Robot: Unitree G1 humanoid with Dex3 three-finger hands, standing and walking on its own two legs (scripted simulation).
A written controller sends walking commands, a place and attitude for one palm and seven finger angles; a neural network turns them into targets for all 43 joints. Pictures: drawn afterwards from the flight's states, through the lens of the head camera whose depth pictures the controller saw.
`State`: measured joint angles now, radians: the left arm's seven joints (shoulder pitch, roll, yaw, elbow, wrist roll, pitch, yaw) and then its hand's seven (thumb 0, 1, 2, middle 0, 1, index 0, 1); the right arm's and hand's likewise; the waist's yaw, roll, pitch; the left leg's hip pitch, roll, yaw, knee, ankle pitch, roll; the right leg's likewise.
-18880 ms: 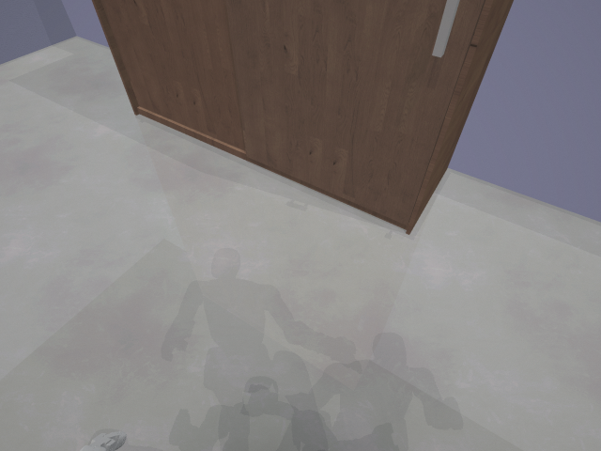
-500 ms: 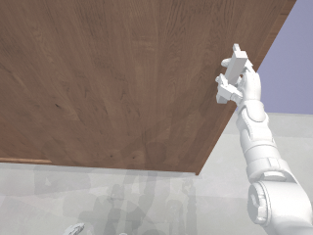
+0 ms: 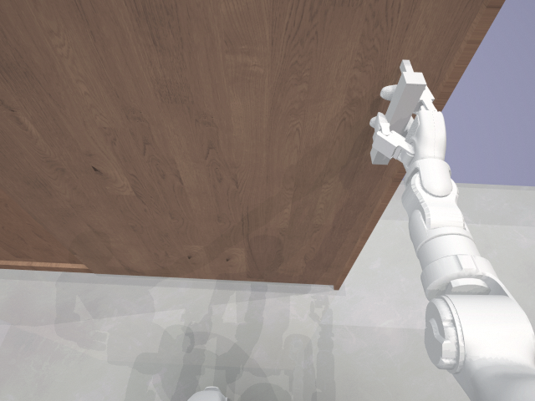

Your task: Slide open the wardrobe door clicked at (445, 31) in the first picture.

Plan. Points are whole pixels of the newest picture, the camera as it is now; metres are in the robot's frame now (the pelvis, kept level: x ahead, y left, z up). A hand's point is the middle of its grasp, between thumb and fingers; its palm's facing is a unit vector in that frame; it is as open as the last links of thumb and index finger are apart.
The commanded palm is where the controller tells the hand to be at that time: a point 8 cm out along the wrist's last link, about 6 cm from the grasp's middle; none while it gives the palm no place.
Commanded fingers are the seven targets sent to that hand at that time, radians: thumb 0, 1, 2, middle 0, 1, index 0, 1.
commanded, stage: step sideways, sliding the door along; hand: right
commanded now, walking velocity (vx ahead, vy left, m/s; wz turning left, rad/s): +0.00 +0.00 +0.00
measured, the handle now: (391, 114) +0.53 -0.13 +0.13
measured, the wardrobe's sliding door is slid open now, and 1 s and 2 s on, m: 0.00 0.05 0.35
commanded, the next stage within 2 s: none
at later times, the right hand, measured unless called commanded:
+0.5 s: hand (376, 134) +0.48 -0.10 +0.13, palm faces +0.17 +0.98 -0.13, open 6.3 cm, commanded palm +0.45 -0.10 +0.13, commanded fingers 0.00 -0.90 -0.90 0.45 1.40 0.45 1.40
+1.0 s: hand (345, 128) +0.49 -0.06 +0.13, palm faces +0.40 +0.91 -0.12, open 6.9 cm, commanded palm +0.45 -0.03 +0.13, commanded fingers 0.00 -0.90 -0.90 0.45 1.40 0.45 1.40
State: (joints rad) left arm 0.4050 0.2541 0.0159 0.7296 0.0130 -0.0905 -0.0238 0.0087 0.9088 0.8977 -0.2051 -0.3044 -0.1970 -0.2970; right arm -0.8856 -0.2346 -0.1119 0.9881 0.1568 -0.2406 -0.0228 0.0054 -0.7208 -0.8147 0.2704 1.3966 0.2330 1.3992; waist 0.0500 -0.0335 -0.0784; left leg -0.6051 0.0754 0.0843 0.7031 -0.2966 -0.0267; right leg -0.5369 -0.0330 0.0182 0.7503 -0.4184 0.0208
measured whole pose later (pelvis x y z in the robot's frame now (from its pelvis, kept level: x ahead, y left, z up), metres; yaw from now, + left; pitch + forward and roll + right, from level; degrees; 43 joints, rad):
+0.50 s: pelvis +0.02 +0.05 +0.01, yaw -3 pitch +1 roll +0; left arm 0.24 0.22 0.00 0.73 -0.04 -0.02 0.08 0.01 0.91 0.90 -0.21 -0.30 -0.20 -0.30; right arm -0.83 -0.24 -0.09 0.85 0.13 -0.14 -0.11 -0.01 -0.70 -0.83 0.31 1.32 0.21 1.40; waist 0.00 -0.08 0.14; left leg -0.33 0.00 0.13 0.69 -0.38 0.06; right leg -0.40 -0.08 0.03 0.96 -0.45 0.03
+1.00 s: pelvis +0.09 +0.17 +0.02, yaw -6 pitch +1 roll -3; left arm 0.07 0.23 0.00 0.62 -0.04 -0.10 0.06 0.01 0.91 0.90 -0.21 -0.30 -0.20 -0.30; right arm -0.54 -0.22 -0.18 0.38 0.14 -0.09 -0.15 -0.01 -0.65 -0.85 0.42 1.28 0.15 1.40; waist -0.05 -0.05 0.25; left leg -0.36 0.01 0.10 0.59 -0.22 0.10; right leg -0.37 -0.06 -0.02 0.89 -0.56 0.07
